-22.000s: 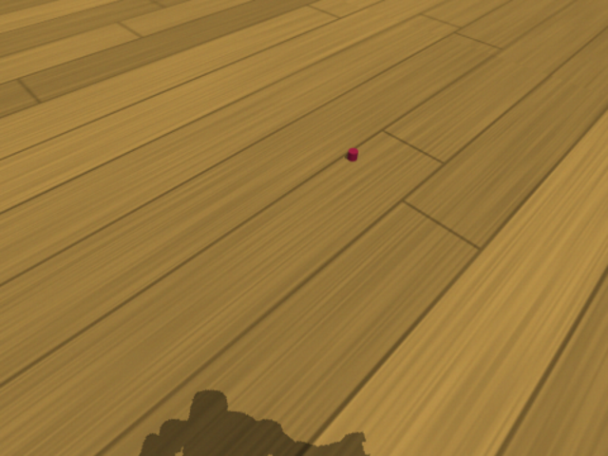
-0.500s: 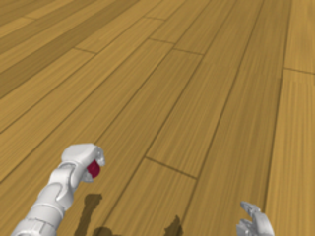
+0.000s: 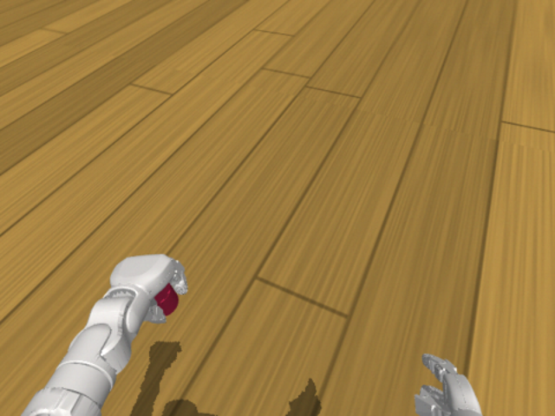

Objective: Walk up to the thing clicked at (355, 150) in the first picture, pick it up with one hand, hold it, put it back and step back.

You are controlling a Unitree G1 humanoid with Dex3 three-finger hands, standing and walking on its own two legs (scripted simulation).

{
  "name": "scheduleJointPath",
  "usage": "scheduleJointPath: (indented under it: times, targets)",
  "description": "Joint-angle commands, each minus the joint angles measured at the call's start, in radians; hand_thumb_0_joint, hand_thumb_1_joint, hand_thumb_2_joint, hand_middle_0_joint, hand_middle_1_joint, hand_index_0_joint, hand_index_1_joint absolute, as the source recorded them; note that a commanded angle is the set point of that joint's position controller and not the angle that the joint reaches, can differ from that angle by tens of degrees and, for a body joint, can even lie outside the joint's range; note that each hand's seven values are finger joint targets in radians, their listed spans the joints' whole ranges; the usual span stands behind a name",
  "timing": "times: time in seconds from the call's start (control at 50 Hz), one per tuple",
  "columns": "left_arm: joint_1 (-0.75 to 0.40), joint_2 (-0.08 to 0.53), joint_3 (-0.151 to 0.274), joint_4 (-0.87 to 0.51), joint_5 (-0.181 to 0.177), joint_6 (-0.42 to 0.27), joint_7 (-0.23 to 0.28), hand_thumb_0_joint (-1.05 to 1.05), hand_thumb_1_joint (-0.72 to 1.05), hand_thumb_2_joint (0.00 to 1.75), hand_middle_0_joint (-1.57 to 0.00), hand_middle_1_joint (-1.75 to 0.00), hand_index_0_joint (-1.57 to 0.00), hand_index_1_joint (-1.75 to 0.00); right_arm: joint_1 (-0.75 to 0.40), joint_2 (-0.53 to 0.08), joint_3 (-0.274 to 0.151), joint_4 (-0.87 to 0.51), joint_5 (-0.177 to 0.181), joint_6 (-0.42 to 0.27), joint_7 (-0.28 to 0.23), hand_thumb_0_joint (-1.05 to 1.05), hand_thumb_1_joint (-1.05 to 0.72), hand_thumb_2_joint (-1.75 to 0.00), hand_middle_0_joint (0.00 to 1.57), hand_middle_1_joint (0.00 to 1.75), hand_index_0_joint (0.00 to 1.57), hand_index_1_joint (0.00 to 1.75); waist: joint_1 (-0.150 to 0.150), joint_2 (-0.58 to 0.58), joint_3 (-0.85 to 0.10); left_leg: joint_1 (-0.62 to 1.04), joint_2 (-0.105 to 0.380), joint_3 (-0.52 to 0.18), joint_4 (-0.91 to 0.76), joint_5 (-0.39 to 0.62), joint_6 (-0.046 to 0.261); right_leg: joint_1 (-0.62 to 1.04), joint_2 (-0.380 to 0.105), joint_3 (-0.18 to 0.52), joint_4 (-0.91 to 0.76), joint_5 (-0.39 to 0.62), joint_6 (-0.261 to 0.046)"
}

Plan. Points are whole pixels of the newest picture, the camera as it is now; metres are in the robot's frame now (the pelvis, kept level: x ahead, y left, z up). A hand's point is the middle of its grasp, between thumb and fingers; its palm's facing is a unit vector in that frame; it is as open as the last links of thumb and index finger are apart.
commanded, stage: hold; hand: left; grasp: from above
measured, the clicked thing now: (160, 297) +0.31 +0.22 -0.05
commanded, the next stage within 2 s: crouch in 0.04 s
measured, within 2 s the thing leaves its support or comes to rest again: neither
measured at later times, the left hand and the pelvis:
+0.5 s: hand (160, 316) +0.29 +0.23 -0.09, palm faces -0.45 -0.02 -0.89, open 6.8 cm; pelvis +0.00 +0.00 -0.01, yaw +1 degrees
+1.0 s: hand (191, 327) +0.36 +0.24 -0.33, palm faces -0.42 +0.03 -0.91, open 6.7 cm; pelvis -0.06 +0.02 -0.21, yaw +0 degrees
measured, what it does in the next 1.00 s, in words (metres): lowers itself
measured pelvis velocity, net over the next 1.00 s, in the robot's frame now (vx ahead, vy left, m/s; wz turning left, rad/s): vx -0.06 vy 0.02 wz -0.01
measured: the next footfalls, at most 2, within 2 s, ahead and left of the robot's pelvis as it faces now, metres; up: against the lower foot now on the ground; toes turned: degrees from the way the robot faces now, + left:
none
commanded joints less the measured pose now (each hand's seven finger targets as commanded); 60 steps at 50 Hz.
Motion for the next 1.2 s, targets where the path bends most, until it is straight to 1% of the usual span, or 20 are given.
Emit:
scheduleJointPath:
  times: [0.0, 0.02, 0.08, 0.12, 0.14, 0.18, 0.28, 0.38, 0.48, 0.54, 0.6, 0.64, 0.74, 0.78, 0.86, 0.92, 0.98, 1.04, 1.12, 1.18]
  targets:
    - [-0.302, 0.196, 0.113, -0.185, 0.004, -0.009, 0.037, 0.0, 0.71, 0.29, -0.96, -0.55, -1.06, -0.45, -0.102, -0.119, -0.045, -0.148, 0.003, -0.041, -0.004, 0.0, -0.91, -0.9, 0.2, 0.3, 0.2, 0.3, 0.007, -0.03, -0.22, 0.136, -0.053, 0.01, -0.049, 0.166, 0.034, 0.022, 0.049, -0.028, -0.089, 0.145, -0.028]
    - [-0.296, 0.172, 0.095, -0.174, 0.002, -0.007, 0.036, 0.0, 0.71, 0.27, -0.94, -0.57, -1.06, -0.45, -0.099, -0.117, -0.043, -0.146, 0.003, -0.042, -0.004, 0.0, -0.91, -0.9, 0.2, 0.3, 0.2, 0.3, 0.0, -0.054, -0.225, 0.134, -0.053, 0.007, -0.043, 0.166, 0.037, 0.018, 0.049, -0.027, -0.087, 0.15, -0.025]
    - [-0.313, 0.208, 0.123, -0.205, 0.006, -0.009, 0.045, 0.0, 0.72, 0.29, -0.96, -0.56, -1.07, -0.45, -0.101, -0.117, -0.045, -0.145, 0.002, -0.04, -0.004, 0.0, -0.91, -0.9, 0.2, 0.3, 0.2, 0.3, 0.012, -0.013, -0.241, 0.143, -0.056, 0.011, -0.048, 0.171, 0.033, 0.036, 0.047, -0.026, -0.088, 0.152, -0.029]
    - [-0.315, 0.187, 0.102, -0.184, 0.005, -0.008, 0.045, 0.0, 0.77, 0.3, -0.93, -0.63, -1.08, -0.48, -0.1, -0.119, -0.045, -0.143, 0.002, -0.039, -0.004, 0.0, -0.9, -0.91, 0.2, 0.3, 0.2, 0.3, -0.002, -0.04, -0.231, 0.145, -0.05, 0.006, -0.048, 0.18, 0.034, 0.023, 0.051, -0.029, -0.086, 0.162, -0.027]
    - [-0.318, 0.208, 0.125, -0.177, 0.005, -0.009, 0.05, 0.0, 0.69, 0.25, -0.85, -0.59, -1.0, -0.43, -0.094, -0.121, -0.045, -0.141, 0.003, -0.038, -0.005, 0.0, -0.88, -0.89, 0.2, 0.3, 0.2, 0.3, 0.0, -0.049, -0.226, 0.137, -0.051, 0.007, -0.046, 0.169, 0.037, 0.026, 0.049, -0.027, -0.093, 0.153, -0.025]
    - [-0.286, 0.181, 0.103, -0.144, 0.008, -0.013, 0.054, 0.0, 0.71, 0.31, -0.97, -0.55, -1.07, -0.45, -0.093, -0.119, -0.044, -0.136, 0.001, -0.037, -0.004, 0.0, -0.9, -0.9, 0.2, 0.3, 0.2, 0.3, -0.003, -0.061, -0.219, 0.133, -0.053, 0.008, -0.044, 0.168, 0.038, 0.027, 0.048, -0.026, -0.088, 0.155, -0.025]
    - [-0.267, 0.165, 0.104, -0.072, 0.028, -0.041, 0.093, 0.0, 0.74, 0.35, -1.02, -0.53, -1.1, -0.45, -0.067, -0.123, -0.053, -0.124, -0.003, -0.03, 0.0, 0.0, -0.9, -0.9, 0.2, 0.3, 0.2, 0.3, -0.018, -0.092, -0.206, 0.105, -0.054, 0.006, -0.018, 0.188, 0.038, 0.0, 0.046, -0.03, -0.064, 0.18, -0.025]
    - [-0.329, 0.145, 0.109, 0.054, 0.069, -0.081, 0.196, 0.0, 0.72, 0.36, -1.01, -0.51, -1.09, -0.43, -0.04, -0.121, -0.06, -0.1, -0.019, -0.022, 0.009, 0.0, -0.9, -0.9, 0.2, 0.3, 0.2, 0.3, -0.039, -0.093, -0.194, 0.003, -0.062, 0.007, 0.065, 0.129, 0.034, -0.106, 0.038, -0.029, -0.001, 0.131, -0.025]
    - [-0.485, 0.129, 0.097, 0.196, 0.121, -0.09, 0.314, 0.0, 0.73, 0.37, -1.03, -0.51, -1.1, -0.44, 0.031, -0.139, -0.086, -0.044, -0.047, -0.025, 0.028, 0.0, -0.9, -0.9, 0.2, 0.3, 0.2, 0.3, -0.081, -0.069, -0.311, -0.164, -0.057, 0.004, 0.275, 0.119, 0.025, -0.282, 0.043, -0.023, 0.19, 0.136, -0.028]
    - [-0.554, 0.109, 0.09, 0.307, 0.152, -0.093, 0.38, 0.0, 0.78, 0.39, -1.08, -0.5, -1.15, -0.44, 0.068, -0.143, -0.098, -0.043, -0.06, -0.037, 0.039, 0.0, -0.9, -0.9, 0.2, 0.3, 0.2, 0.3, -0.089, -0.029, -0.366, -0.298, -0.049, -0.002, 0.405, 0.062, 0.017, -0.428, 0.047, -0.03, 0.319, 0.076, -0.04]
    - [-0.597, 0.125, 0.108, 0.411, 0.172, -0.084, 0.426, 0.0, 0.8, 0.34, -1.06, -0.53, -1.15, -0.44, 0.094, -0.154, -0.108, -0.043, -0.069, -0.049, 0.045, 0.0, -0.9, -0.9, 0.2, 0.3, 0.2, 0.3, -0.087, -0.02, -0.434, -0.441, -0.048, -0.01, 0.526, 0.02, 0.023, -0.537, 0.046, -0.036, 0.431, 0.032, -0.044]
    - [-0.663, 0.147, 0.12, 0.447, 0.179, -0.078, 0.447, 0.0, 0.79, 0.37, -1.06, -0.54, -1.15, -0.45, 0.112, -0.161, -0.111, -0.034, -0.078, -0.058, 0.047, 0.0, -0.91, -0.9, 0.2, 0.3, 0.2, 0.3, -0.109, 0.0, -0.49, -0.52, -0.045, -0.019, 0.6, -0.001, 0.027, -0.619, 0.048, -0.042, 0.505, 0.015, -0.046]
    - [-0.732, 0.216, 0.169, 0.514, 0.184, -0.068, 0.473, 0.0, 0.78, 0.38, -1.05, -0.53, -1.14, -0.45, 0.147, -0.171, -0.115, -0.032, -0.095, -0.079, 0.041, 0.0, -0.9, -0.9, 0.2, 0.3, 0.2, 0.3, -0.116, 0.03, -0.602, -0.726, -0.044, -0.035, 0.751, -0.116, 0.031, -0.784, 0.05, -0.056, 0.673, -0.087, -0.056]
    - [-0.76, 0.211, 0.171, 0.497, 0.18, -0.062, 0.475, 0.0, 0.77, 0.38, -1.03, -0.56, -1.13, -0.46, 0.152, -0.174, -0.118, -0.03, -0.101, -0.085, 0.038, 0.0, -0.9, -0.9, 0.2, 0.3, 0.2, 0.3, -0.122, 0.048, -0.657, -0.771, -0.038, -0.046, 0.8, -0.158, 0.03, -0.849, 0.048, -0.061, 0.731, -0.12, -0.058]
    - [-0.795, 0.233, 0.194, 0.521, 0.173, -0.052, 0.462, 0.0, 0.75, 0.36, -1.01, -0.54, -1.11, -0.45, 0.165, -0.176, -0.117, -0.013, -0.11, -0.096, 0.036, 0.0, -0.9, -0.9, 0.2, 0.3, 0.2, 0.3, -0.142, 0.07, -0.714, -0.852, -0.028, -0.07, 0.889, -0.168, 0.028, -0.97, 0.049, -0.076, 0.85, -0.138, -0.063]
    - [-0.828, 0.257, 0.21, 0.543, 0.176, -0.059, 0.448, 0.0, 0.76, 0.38, -1.01, -0.56, -1.11, -0.47, 0.172, -0.183, -0.118, -0.008, -0.116, -0.101, 0.041, 0.0, -0.9, -0.9, 0.2, 0.3, 0.2, 0.3, -0.148, 0.075, -0.724, -0.92, -0.026, -0.083, 0.953, -0.214, 0.03, -1.07, 0.051, -0.087, 0.92, -0.181, -0.068]
    - [-0.871, 0.279, 0.22, 0.583, 0.181, -0.077, 0.44, 0.0, 0.75, 0.38, -1.0, -0.57, -1.1, -0.47, 0.18, -0.188, -0.109, 0.0, -0.122, -0.11, 0.045, 0.0, -0.9, -0.9, 0.2, 0.3, 0.2, 0.3, -0.179, 0.054, -0.683, -1.023, -0.028, -0.102, 1.011, -0.315, 0.03, -1.174, 0.049, -0.094, 0.979, -0.263, -0.068]
    - [-0.929, 0.337, 0.247, 0.578, 0.205, -0.104, 0.436, 0.0, 0.75, 0.36, -0.99, -0.55, -1.09, -0.45, 0.182, -0.2, -0.103, 0.005, -0.129, -0.122, 0.056, 0.0, -0.9, -0.9, 0.2, 0.3, 0.2, 0.3, -0.186, 0.104, -0.74, -1.062, -0.028, -0.121, 1.083, -0.319, 0.027, -1.279, 0.046, -0.102, 1.067, -0.272, -0.07]
    - [-0.944, 0.338, 0.247, 0.61, 0.216, -0.13, 0.449, 0.0, 0.76, 0.36, -0.99, -0.58, -1.1, -0.47, 0.182, -0.19, -0.089, 0.014, -0.14, -0.136, 0.073, 0.0, -0.9, -0.9, 0.2, 0.3, 0.2, 0.3, -0.206, 0.097, -0.747, -1.173, -0.038, -0.093, 1.183, -0.346, 0.038, -1.33, 0.049, -0.101, 1.113, -0.294, -0.065]
    - [-0.993, 0.393, 0.271, 0.563, 0.227, -0.14, 0.461, 0.0, 0.75, 0.39, -0.98, -0.59, -1.09, -0.48, 0.183, -0.198, -0.088, 0.026, -0.148, -0.141, 0.084, 0.0, -0.9, -0.9, 0.2, 0.3, 0.2, 0.3, -0.187, 0.168, -0.826, -1.142, -0.034, -0.097, 1.228, -0.318, 0.028, -1.38, 0.048, -0.11, 1.177, -0.278, -0.07]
